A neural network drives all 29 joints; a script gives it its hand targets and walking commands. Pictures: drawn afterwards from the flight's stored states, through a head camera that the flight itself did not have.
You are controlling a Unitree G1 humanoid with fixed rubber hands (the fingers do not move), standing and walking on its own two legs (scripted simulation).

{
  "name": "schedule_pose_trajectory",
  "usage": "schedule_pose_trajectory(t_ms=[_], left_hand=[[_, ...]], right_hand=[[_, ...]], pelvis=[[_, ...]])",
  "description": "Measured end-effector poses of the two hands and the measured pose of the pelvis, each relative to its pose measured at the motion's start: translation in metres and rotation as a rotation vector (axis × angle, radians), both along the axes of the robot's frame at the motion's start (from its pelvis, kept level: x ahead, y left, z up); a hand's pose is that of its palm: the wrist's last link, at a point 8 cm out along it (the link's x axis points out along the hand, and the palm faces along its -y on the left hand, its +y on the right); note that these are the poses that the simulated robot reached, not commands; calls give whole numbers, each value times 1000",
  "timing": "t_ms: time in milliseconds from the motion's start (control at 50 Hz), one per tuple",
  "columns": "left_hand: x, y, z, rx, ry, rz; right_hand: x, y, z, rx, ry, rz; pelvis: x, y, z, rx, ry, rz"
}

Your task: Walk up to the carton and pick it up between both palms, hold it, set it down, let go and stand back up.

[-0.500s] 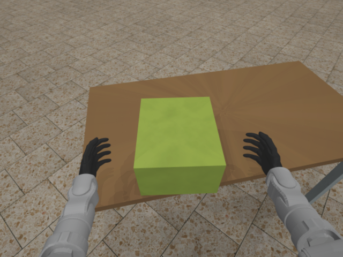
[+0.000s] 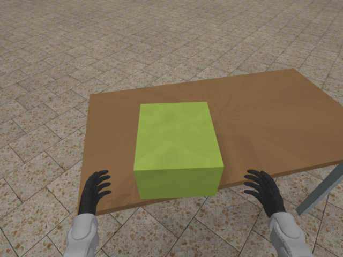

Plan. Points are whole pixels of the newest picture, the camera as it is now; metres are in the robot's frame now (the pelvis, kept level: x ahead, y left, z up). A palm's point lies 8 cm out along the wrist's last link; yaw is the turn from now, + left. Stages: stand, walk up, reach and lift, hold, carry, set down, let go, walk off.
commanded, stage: set down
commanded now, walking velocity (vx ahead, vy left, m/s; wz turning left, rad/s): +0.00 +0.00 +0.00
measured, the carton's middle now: (175, 147) +0.47 +0.02 -0.04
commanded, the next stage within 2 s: let go in 1.30 s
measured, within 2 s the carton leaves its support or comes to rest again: neither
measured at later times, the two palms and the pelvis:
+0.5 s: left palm (86, 226) +0.22 +0.24 -0.03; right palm (273, 229) +0.21 -0.21 -0.04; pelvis +0.01 +0.01 +0.00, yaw -1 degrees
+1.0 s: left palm (86, 239) +0.20 +0.24 -0.06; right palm (271, 243) +0.19 -0.20 -0.06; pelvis +0.03 +0.01 +0.01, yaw -2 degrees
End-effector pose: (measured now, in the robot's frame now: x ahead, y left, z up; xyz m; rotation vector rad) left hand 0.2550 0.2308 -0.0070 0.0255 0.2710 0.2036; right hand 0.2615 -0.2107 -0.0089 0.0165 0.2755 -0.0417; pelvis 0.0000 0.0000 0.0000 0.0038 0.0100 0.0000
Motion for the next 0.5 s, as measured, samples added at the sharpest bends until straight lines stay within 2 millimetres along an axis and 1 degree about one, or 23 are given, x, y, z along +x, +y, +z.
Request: schedule_pose_trajectory(t_ms=[140,240,500], left_hand=[[-18,-2,-14,0,23,10],[-29,-1,-20,5,44,13],[-36,4,-28,22,136,-19]], right_hand=[[-22,4,-13,-3,21,1],[-33,5,-20,-8,31,-5],[-47,3,-28,-39,92,-16]], pelvis=[[1,1,-1,1,-24,-5],[3,2,-1,2,-35,-8],[14,6,2,4,-60,-18]])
